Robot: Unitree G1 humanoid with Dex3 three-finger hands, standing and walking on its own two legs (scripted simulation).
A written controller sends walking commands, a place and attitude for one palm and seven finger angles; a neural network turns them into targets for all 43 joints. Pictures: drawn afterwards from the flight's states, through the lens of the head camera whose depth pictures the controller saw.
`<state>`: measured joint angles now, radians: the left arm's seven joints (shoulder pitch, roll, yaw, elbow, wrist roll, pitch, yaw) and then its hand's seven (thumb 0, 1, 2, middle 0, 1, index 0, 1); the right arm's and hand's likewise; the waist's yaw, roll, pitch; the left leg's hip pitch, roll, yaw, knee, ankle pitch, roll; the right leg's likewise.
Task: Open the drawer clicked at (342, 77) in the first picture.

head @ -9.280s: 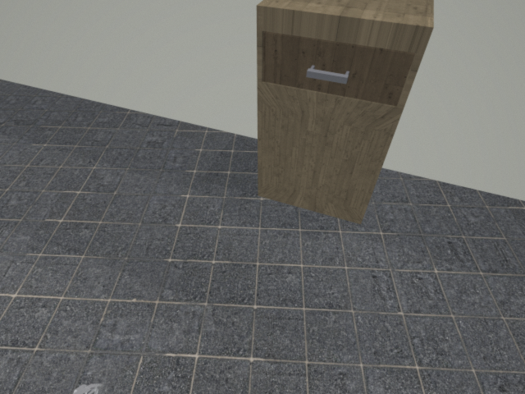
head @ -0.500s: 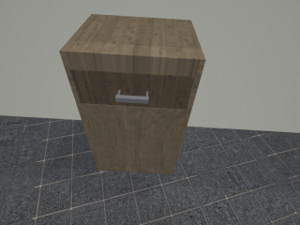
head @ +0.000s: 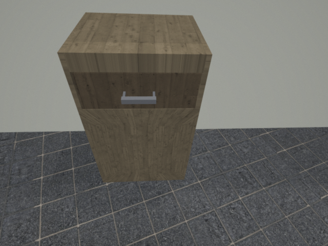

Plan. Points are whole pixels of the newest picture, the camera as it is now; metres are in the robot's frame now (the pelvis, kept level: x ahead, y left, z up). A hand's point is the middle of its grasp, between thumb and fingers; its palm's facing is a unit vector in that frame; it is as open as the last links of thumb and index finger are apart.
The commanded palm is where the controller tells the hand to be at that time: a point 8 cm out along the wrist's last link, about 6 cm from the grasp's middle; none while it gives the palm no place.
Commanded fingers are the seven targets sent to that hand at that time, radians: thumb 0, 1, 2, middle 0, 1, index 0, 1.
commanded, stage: come to a stop and stand still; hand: left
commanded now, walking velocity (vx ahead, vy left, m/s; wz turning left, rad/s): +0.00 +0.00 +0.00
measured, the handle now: (139, 97) +0.67 +0.13 -0.02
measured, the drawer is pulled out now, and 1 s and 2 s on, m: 0.00 0.00 0.00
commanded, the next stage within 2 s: look again from close up in 1.26 s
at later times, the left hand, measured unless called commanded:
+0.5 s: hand out of the picture -0.07 +0.18 -0.17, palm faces +0.06 -0.99 -0.15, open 7.4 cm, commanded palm none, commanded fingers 0.00 0.90 0.90 -0.20 -0.30 -0.20 -0.30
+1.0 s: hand out of the picture -0.07 +0.12 -0.17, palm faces +0.09 -0.99 -0.12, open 7.4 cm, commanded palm none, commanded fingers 0.00 0.90 0.90 -0.20 -0.30 -0.20 -0.30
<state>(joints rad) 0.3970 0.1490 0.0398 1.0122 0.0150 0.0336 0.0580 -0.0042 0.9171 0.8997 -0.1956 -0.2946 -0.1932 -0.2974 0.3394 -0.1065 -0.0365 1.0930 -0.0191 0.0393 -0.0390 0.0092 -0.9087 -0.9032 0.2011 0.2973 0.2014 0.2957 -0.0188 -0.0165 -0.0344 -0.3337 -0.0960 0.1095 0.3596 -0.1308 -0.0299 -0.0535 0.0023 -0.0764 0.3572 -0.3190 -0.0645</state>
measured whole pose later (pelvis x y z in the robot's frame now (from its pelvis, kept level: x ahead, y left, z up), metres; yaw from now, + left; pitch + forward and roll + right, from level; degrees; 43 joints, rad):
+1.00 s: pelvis -0.01 -0.01 +0.00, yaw +1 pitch -1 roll +0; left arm 0.43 0.06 -0.02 1.10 0.00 -0.02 0.05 0.00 0.91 0.90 -0.20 -0.29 -0.19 -0.30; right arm 0.34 -0.08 0.02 1.17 -0.01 0.00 -0.04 0.01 -0.91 -0.90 0.20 0.30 0.20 0.30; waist 0.00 0.00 0.01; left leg -0.26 -0.02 0.02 0.43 -0.16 0.02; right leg -0.08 0.04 -0.06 0.41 -0.31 -0.06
